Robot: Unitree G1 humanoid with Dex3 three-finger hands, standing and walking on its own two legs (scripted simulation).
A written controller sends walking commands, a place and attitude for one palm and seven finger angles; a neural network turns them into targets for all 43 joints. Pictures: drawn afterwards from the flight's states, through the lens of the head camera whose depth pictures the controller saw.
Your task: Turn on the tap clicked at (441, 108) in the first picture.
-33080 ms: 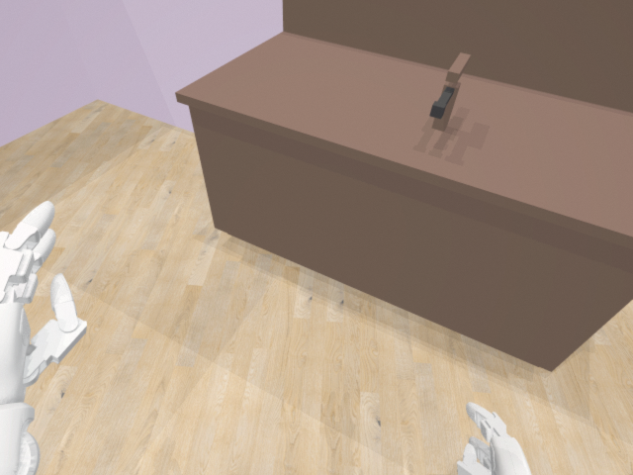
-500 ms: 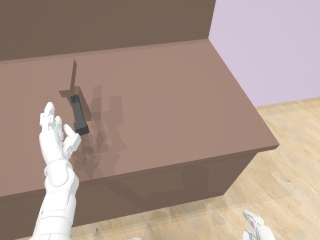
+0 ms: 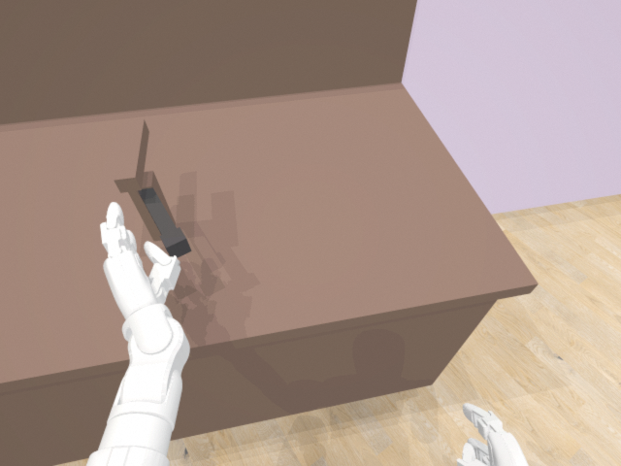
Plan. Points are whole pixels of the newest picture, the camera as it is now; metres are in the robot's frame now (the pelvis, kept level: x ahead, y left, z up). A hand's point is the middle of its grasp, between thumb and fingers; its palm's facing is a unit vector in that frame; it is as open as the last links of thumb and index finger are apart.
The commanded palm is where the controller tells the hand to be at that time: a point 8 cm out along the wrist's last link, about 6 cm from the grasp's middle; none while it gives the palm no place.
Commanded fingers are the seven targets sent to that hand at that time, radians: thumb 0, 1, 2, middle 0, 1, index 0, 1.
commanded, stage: push the lever round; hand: left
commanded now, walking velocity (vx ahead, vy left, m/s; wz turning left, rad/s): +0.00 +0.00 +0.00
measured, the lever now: (175, 243) +0.38 +0.21 +0.07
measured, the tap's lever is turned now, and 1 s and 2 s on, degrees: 23 55 76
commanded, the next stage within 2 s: lift the hand up off the lever in 1.66 s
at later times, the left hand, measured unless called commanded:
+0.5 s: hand (200, 250) +0.37 +0.17 +0.07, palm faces +0.66 -0.74 -0.06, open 7.6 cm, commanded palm +0.33 +0.18 +0.07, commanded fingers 0.00 0.90 0.90 -0.15 -0.15 -0.15 -0.15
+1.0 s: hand (228, 229) +0.41 +0.15 +0.06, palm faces +0.73 -0.67 -0.13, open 7.5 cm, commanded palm +0.36 +0.16 +0.07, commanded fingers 0.00 0.90 0.90 -0.15 -0.15 -0.15 -0.15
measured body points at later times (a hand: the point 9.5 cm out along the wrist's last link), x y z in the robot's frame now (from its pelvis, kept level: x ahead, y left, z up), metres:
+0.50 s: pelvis +0.00 +0.00 +0.00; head +0.03 +0.00 +0.45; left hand +0.33 +0.21 +0.07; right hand +0.15 -0.24 -0.11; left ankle +0.02 +0.13 -0.71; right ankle +0.00 -0.09 -0.71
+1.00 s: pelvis +0.00 -0.01 -0.01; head +0.04 -0.01 +0.44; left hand +0.37 +0.18 +0.07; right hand +0.13 -0.25 -0.13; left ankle +0.02 +0.13 -0.71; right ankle +0.00 -0.09 -0.71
